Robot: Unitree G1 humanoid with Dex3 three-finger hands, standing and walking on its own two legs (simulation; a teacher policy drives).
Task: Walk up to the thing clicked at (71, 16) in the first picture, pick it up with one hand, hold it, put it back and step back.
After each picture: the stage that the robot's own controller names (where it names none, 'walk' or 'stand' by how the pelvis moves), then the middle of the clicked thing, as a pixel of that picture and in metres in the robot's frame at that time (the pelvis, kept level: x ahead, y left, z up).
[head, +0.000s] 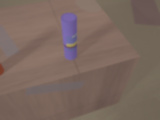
stand; (70, 38) +0.63 +0.07 -0.03
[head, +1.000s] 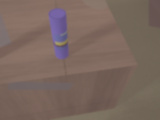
walk; (60, 36) +0.59 +0.13 -0.01
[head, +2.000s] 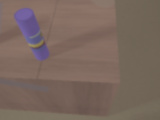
walk; (34, 37) +0.53 +0.24 -0.01
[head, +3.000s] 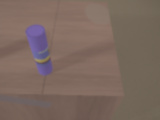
walk; (41, 52) +0.50 +0.19 -0.02
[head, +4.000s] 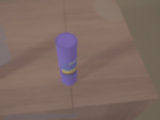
stand; (67, 62) +0.42 +0.04 -0.01
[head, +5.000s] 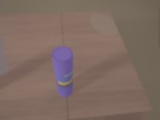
stand; (64, 74) +0.40 +0.08 -0.03
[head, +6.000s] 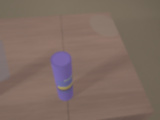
stand; (63, 79) +0.39 +0.08 -0.04
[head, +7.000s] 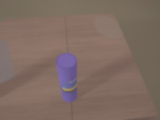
stand; (68, 80) +0.38 +0.06 -0.04
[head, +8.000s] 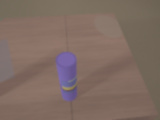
stand; (68, 79) +0.39 +0.07 -0.04
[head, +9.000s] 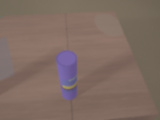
rise first; (68, 78) +0.39 +0.06 -0.04
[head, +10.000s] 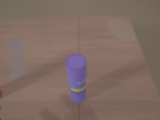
rise first; (77, 81) +0.38 +0.05 -0.03
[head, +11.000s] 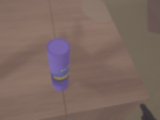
go down; (59, 68) +0.41 +0.04 -0.01
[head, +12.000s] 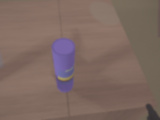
go down; (64, 69) +0.40 +0.04 +0.00
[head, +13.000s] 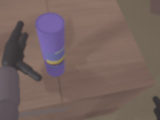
close in; (53, 50) +0.42 +0.05 +0.05
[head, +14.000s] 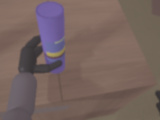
close; (53, 43) +0.44 +0.05 +0.06
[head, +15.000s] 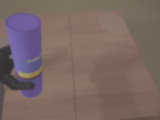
lift; (28, 62) +0.32 +0.15 +0.17
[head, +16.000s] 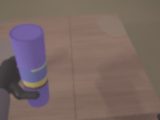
hold; (34, 71) +0.30 +0.14 +0.16
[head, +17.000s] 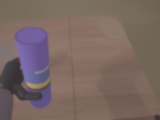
hold; (37, 73) +0.30 +0.13 +0.15
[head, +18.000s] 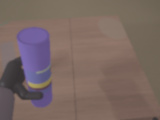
hold; (38, 73) +0.30 +0.13 +0.14
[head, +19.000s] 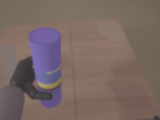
crouch; (48, 73) +0.30 +0.10 +0.15
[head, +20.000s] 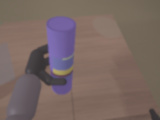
crouch; (61, 61) +0.34 +0.05 +0.15
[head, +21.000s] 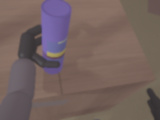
lower; (54, 43) +0.43 +0.05 +0.07
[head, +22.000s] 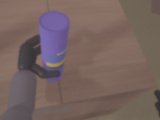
lower; (53, 53) +0.40 +0.05 +0.06
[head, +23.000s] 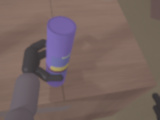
lower; (58, 57) +0.39 +0.04 +0.06
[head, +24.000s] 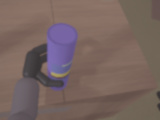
lower; (59, 63) +0.37 +0.04 +0.06
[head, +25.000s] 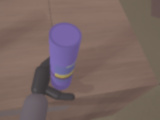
lower; (62, 63) +0.36 +0.03 +0.08
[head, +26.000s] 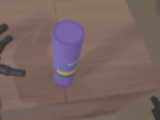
withdraw; (65, 61) +0.37 +0.03 +0.06
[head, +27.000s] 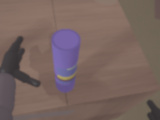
sink last; (65, 66) +0.37 +0.03 +0.05
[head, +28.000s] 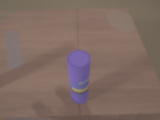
sink last; (79, 80) +0.36 +0.03 +0.01
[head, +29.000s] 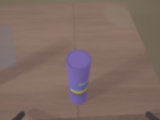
stand; (78, 81) +0.34 +0.03 +0.02
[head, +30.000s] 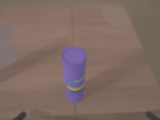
stand; (74, 78) +0.35 +0.04 +0.02
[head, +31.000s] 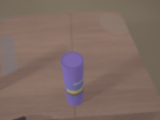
stand; (73, 82) +0.36 +0.04 +0.01
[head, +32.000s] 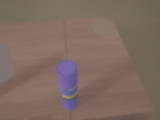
stand; (68, 87) +0.36 +0.06 -0.03
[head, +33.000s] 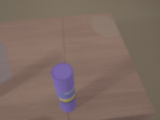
stand; (65, 90) +0.34 +0.07 -0.04
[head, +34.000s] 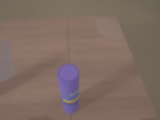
stand; (70, 91) +0.34 +0.06 -0.04
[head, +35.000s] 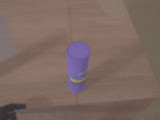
walk; (77, 71) +0.38 +0.02 -0.01
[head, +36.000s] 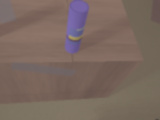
walk; (75, 30) +0.56 +0.06 -0.02
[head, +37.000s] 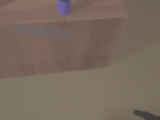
walk; out of the picture +0.79 +0.15 -0.01
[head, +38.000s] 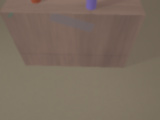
walk; out of the picture +1.02 -0.02 -0.01
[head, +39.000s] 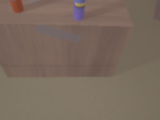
stand; (79, 0) +0.92 +0.00 -0.01
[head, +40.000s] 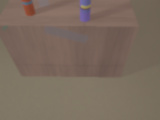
stand; (85, 2) +0.96 +0.00 -0.03
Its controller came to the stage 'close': yes
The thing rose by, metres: 0.18
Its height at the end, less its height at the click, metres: +0.00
